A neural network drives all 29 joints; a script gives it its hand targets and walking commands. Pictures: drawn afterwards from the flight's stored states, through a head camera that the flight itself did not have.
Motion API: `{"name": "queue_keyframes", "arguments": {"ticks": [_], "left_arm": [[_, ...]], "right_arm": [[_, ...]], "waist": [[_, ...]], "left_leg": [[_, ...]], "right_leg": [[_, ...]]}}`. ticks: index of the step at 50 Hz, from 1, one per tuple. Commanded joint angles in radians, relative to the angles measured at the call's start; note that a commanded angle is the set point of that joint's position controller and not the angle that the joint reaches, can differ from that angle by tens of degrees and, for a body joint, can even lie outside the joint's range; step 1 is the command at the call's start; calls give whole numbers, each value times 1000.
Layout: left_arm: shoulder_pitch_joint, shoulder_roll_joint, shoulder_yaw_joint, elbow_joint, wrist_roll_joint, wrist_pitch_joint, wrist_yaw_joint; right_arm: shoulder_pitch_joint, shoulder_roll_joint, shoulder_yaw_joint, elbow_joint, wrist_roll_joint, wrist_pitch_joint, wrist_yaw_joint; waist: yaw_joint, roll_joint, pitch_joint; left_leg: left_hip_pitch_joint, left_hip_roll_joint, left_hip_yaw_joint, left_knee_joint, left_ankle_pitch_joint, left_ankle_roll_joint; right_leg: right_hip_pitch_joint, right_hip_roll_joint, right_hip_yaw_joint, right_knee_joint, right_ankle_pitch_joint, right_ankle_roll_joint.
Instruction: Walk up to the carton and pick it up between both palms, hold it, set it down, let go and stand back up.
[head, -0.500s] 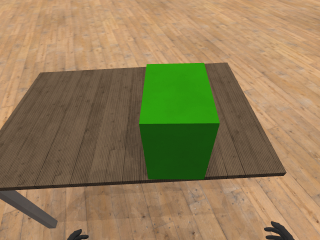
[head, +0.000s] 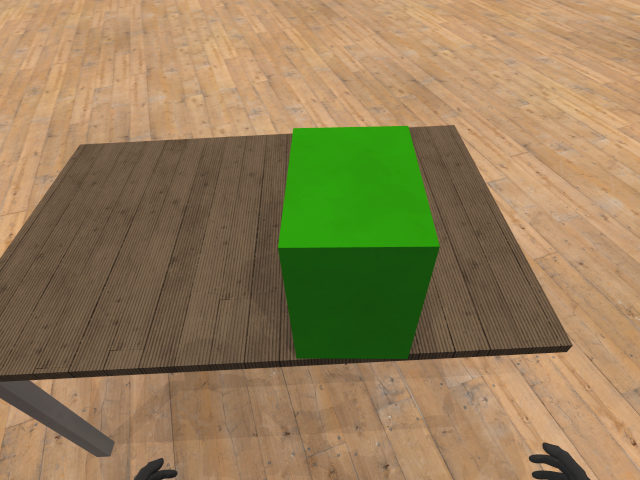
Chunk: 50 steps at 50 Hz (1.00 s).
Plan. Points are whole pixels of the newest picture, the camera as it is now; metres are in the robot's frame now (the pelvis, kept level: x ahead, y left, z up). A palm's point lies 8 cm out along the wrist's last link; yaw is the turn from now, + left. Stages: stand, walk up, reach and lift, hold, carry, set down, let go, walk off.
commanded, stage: stand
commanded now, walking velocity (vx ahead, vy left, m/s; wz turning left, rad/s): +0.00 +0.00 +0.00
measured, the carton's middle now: (351, 244) +0.49 -0.02 -0.02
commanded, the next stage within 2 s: none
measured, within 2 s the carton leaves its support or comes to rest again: neither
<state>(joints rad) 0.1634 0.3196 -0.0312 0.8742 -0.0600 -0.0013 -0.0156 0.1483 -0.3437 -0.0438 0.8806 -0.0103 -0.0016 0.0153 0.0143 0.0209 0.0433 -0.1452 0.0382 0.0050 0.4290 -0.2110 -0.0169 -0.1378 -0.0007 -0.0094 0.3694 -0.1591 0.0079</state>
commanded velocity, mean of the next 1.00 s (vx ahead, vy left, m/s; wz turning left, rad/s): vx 0.00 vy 0.00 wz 0.00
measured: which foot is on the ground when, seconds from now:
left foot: down 0.00-1.00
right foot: down 0.00-1.00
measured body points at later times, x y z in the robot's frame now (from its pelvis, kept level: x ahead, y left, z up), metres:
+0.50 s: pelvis +0.00 +0.00 +0.00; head -0.01 +0.00 +0.45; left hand +0.12 +0.28 -0.11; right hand +0.13 -0.29 -0.11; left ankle +0.02 +0.13 -0.74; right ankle +0.03 -0.13 -0.74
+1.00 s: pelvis +0.00 +0.00 +0.00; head -0.01 +0.00 +0.45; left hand +0.12 +0.28 -0.11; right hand +0.13 -0.29 -0.11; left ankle +0.02 +0.13 -0.74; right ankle +0.03 -0.13 -0.74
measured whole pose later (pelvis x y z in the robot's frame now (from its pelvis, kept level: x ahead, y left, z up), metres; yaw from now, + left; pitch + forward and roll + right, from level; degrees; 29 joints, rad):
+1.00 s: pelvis +0.00 +0.00 +0.00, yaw +0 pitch -4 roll -1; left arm 0.16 0.32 -0.03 0.88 -0.06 0.00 -0.02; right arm 0.15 -0.35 -0.04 0.88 -0.01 0.00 0.02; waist 0.01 0.03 0.04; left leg -0.15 0.04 0.00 0.43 -0.21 -0.02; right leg -0.14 0.00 -0.01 0.37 -0.16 0.01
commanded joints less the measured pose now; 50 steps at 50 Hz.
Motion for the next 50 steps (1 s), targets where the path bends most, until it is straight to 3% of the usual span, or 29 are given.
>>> {"name": "queue_keyframes", "arguments": {"ticks": [1,3,6,7,8,9,10,15,16,19,20,22,27,29,30,31,32,34,35,36,38,39,41,42,43,44,45,47,50], "left_arm": [[-60,249,90,12,98,-44,11],[-47,244,89,16,89,-38,15],[-24,266,93,26,90,-47,7],[-40,256,93,23,96,-39,11],[-67,262,96,7,97,-31,11],[-72,239,89,19,90,-36,10],[-68,241,87,8,88,-30,9],[-49,253,88,20,89,-37,11],[-42,251,96,30,86,-43,12],[-70,239,91,16,93,-40,11],[-60,247,97,18,101,-38,9],[-73,259,88,19,95,-34,19],[-40,256,87,8,95,-40,13],[-50,258,92,17,92,-42,8],[-55,273,96,14,95,-40,6],[-68,236,89,14,91,-41,11],[-50,233,90,24,89,-39,14],[-54,250,94,6,85,-36,13],[-49,276,100,12,89,-35,11],[-61,253,93,17,85,-35,8],[-62,226,88,23,98,-32,13],[-64,232,84,14,100,-35,10],[-34,249,93,19,82,-37,9],[-59,259,84,19,102,-36,6],[-52,232,79,12,87,-35,-4],[-69,270,92,27,94,-37,3],[-77,214,76,12,78,-38,0],[-71,244,86,13,92,-43,8],[-30,247,82,22,80,-45,8]], "right_arm": [[-2,-242,-37,-2,-16,-33,-7],[11,-238,-34,-7,-17,-34,-3],[24,-225,-26,6,-9,-31,-3],[-1,-241,-42,-4,-14,-37,-3],[4,-234,-35,-2,-13,-29,0],[35,-227,-32,11,-11,-31,-7],[-25,-244,-40,-4,-20,-28,-8],[-23,-225,-29,-16,-7,-36,-7],[0,-209,-21,4,-18,-41,-9],[-19,-244,-34,0,-16,-37,-1],[-12,-228,-26,0,-23,-37,-5],[-25,-246,-34,-2,-9,-36,-9],[-27,-231,-27,-8,-13,-31,-7],[-6,-217,-28,11,-13,-34,-7],[-12,-235,-32,-1,-7,-37,-4],[-42,-229,-28,9,-18,-38,-5],[-36,-213,-29,-14,-21,-38,-4],[-21,-237,-25,11,-16,-37,-8],[-24,-217,-22,7,-10,-37,-10],[-32,-230,-29,-2,-12,-43,-10],[-17,-239,-29,5,-15,-37,-11],[-25,-225,-28,-4,-21,-31,-9],[-32,-212,-31,-13,-6,-40,-7],[-16,-214,-26,6,-4,-34,-4],[-30,-247,-35,-1,-10,-36,-5],[17,-233,-32,-6,-8,-35,-10],[-8,-241,-37,-3,-15,-34,-12],[15,-233,-34,3,-17,-32,-2],[-5,-229,-27,11,-16,-33,0]], "waist": [[-6,-52,-87],[-14,21,-3],[-22,3,-59],[-14,-56,-32],[-34,-3,9],[-25,-52,-50],[-7,-28,-13],[-29,41,-31],[-15,-15,-93],[-16,1,-54],[-12,-57,-46],[-29,-27,-44],[-8,12,-26],[-9,-55,-39],[-27,-35,-84],[-5,-35,-68],[-15,37,-55],[-2,-23,-44],[-20,20,-39],[-11,-32,-39],[-15,55,-25],[-10,-15,-34],[8,2,-3],[-19,-15,-19],[-6,-10,-52],[-34,-65,-41],[-23,0,-47],[-25,-72,-42],[-1,1,-20]], "left_leg": [[-4,91,-88,-122,-18,44],[-48,77,-72,-130,-44,43],[-5,93,-83,-128,-7,43],[-28,79,-82,-114,-30,37],[-52,85,-78,-126,-58,41],[-47,105,-102,-144,-33,48],[-42,84,-71,-135,-47,31],[-45,110,-83,-145,-8,42],[-33,97,-72,-120,36,49],[-51,86,-86,-139,-26,42],[-36,91,-84,-140,-1,41],[-31,102,-97,-147,-35,49],[-46,100,-89,-126,-32,50],[-44,98,-90,-148,-25,44],[-8,89,-79,-122,20,27],[-18,90,-76,-118,23,34],[-22,80,-50,-118,58,27],[-28,92,-73,-129,50,40],[-22,95,-75,-145,39,38],[-44,101,-93,-137,-14,34],[-76,88,-67,-153,-65,31],[-65,85,-75,-148,-75,34],[-93,111,-88,-170,-100,54],[-41,98,-80,-132,-76,43],[-37,98,-72,-133,-47,42],[3,96,-88,-141,-35,45],[-22,109,-78,-143,-81,39],[-17,97,-102,-136,-29,40],[-42,91,-78,-141,-44,47]], "right_leg": [[20,-108,65,-36,7,-37],[-38,-123,103,-81,-71,-47],[0,-123,107,-57,-48,-55],[-31,-112,104,-62,-95,-51],[-34,-105,88,-61,-81,-46],[8,-120,80,-55,-56,-53],[-41,-104,73,-62,-40,-42],[3,-106,80,-34,26,-41],[51,-116,83,-37,35,-47],[15,-113,75,-23,0,-46],[4,-112,71,-43,-4,-48],[-14,-124,85,-40,46,-54],[-19,-102,84,-35,-22,-51],[-6,-115,71,-42,2,-48],[11,-101,62,-33,29,-35],[10,-120,80,-32,78,-48],[20,-125,84,-31,109,-44],[22,-121,85,-46,75,-46],[-11,-113,75,-33,23,-43],[3,-107,64,-31,-13,-42],[-3,-112,71,-29,-24,-45],[7,-106,61,-25,-64,-46],[-16,-117,79,-53,-3,-52],[-24,-111,87,-52,-64,-57],[-13,-120,91,-70,-2,-55],[-28,-123,80,-50,-37,-58],[-36,-111,80,-53,-18,-41],[-13,-100,62,-36,-31,-46],[-30,-112,101,-43,1,-59]]}}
